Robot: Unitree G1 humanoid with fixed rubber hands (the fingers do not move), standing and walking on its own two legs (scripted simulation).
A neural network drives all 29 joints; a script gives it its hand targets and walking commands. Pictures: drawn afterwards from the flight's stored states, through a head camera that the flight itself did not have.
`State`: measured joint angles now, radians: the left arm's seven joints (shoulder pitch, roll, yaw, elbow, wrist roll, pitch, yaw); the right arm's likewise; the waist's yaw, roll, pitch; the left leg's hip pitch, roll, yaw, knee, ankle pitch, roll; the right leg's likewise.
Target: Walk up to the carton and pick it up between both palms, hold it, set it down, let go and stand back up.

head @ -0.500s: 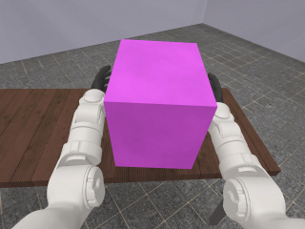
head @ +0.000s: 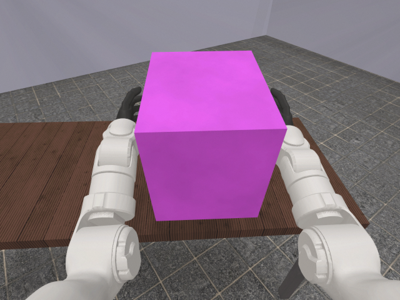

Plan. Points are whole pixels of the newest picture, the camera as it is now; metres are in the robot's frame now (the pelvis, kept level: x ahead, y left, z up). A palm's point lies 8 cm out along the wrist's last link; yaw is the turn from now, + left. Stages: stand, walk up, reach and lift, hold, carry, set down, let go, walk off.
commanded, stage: reach and lift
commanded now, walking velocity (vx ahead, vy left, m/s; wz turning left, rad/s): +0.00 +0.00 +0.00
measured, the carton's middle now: (204, 134) +0.42 +0.00 +0.16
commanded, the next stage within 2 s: hold in 0.94 s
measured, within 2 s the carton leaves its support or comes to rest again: neither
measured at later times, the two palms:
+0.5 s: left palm (126, 121) +0.40 +0.15 +0.20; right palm (281, 121) +0.40 -0.15 +0.20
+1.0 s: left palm (121, 116) +0.39 +0.16 +0.22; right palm (284, 112) +0.39 -0.15 +0.23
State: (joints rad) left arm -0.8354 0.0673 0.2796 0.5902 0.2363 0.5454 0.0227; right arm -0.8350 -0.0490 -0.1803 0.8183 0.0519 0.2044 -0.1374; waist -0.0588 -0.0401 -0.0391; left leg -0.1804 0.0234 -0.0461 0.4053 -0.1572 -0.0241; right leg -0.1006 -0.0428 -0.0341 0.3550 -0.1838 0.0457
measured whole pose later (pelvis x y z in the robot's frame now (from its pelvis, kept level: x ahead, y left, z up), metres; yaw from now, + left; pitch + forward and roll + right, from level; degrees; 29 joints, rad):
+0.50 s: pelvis +0.00 +0.00 +0.00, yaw +0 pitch -4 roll -1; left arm -0.84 0.06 0.28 0.54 0.24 0.59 0.04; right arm -0.87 -0.08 -0.15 0.82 0.10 0.24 -0.13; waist -0.06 -0.04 -0.04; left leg -0.18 0.02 -0.05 0.41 -0.16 -0.02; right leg -0.10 -0.04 -0.03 0.36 -0.19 0.05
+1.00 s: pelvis +0.00 +0.00 +0.00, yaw +0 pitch -5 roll -1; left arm -0.82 0.05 0.28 0.41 0.24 0.69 0.03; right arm -0.88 -0.10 -0.09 0.72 0.18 0.34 -0.16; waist -0.06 -0.04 -0.04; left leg -0.17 0.02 -0.05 0.41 -0.16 -0.02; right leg -0.09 -0.04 -0.03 0.36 -0.19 0.05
